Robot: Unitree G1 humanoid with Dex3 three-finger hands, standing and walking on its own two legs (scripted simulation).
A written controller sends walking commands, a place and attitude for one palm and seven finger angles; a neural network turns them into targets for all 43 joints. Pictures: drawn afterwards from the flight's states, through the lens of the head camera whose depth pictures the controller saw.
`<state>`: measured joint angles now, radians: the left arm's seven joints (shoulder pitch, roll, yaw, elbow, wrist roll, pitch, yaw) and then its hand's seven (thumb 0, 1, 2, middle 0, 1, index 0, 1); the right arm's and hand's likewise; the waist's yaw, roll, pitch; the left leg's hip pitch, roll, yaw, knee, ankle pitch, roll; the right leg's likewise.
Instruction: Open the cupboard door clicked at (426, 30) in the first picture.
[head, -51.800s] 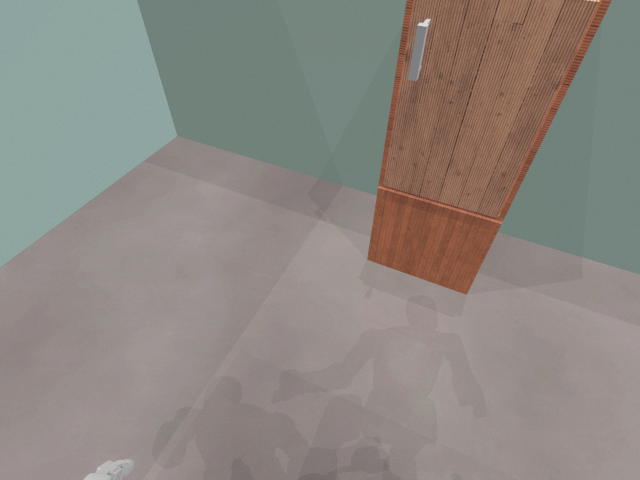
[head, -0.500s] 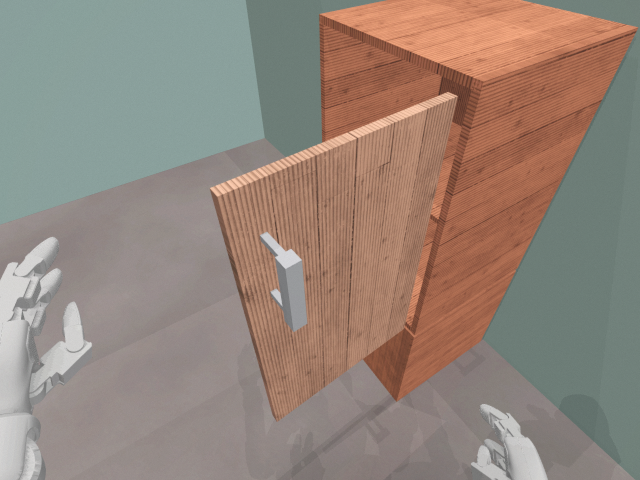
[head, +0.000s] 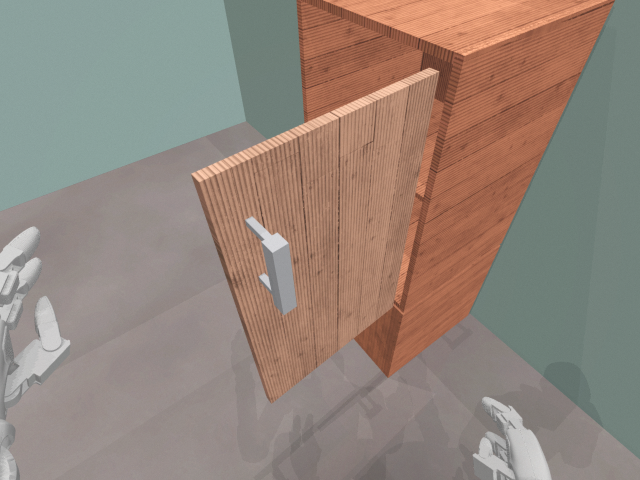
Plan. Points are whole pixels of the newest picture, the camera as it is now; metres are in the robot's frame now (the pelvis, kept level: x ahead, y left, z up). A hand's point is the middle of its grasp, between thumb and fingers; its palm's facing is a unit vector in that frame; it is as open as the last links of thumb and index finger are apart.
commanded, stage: step back with the hand held close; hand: left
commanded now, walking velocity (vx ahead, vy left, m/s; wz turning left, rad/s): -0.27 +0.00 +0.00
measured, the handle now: (270, 266) +0.34 +0.10 +0.10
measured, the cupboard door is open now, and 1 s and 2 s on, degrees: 94 94 94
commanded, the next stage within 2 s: stop stepping back and stand still in 0.86 s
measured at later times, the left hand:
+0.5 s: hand out of the picture +0.12 +0.29 +0.15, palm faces +0.42 -0.77 -0.47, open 7.4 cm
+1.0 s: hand out of the picture +0.03 +0.31 +0.17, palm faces +0.45 -0.78 -0.43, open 7.4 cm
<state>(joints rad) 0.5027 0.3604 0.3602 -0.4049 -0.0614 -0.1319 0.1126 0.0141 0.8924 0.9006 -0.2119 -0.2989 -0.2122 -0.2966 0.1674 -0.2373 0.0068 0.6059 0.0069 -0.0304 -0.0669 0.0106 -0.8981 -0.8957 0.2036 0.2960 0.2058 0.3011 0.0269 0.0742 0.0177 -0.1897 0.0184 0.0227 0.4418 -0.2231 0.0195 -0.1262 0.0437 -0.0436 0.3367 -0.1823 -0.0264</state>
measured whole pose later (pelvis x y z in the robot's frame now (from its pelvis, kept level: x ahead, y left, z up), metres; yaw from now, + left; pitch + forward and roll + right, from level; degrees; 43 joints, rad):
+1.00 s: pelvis -0.17 +0.04 -0.01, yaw +1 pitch +1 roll -4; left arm 0.54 0.43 0.47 -0.62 -0.05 -0.22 0.17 0.02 0.89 0.90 -0.21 -0.30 -0.21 -0.30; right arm 0.19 -0.15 -0.01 0.63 -0.01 -0.14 -0.05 0.01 -0.90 -0.90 0.20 0.30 0.21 0.30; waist 0.00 -0.02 0.07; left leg -0.37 0.06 0.02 0.56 -0.20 0.03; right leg -0.53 0.08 0.01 1.09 -0.45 0.03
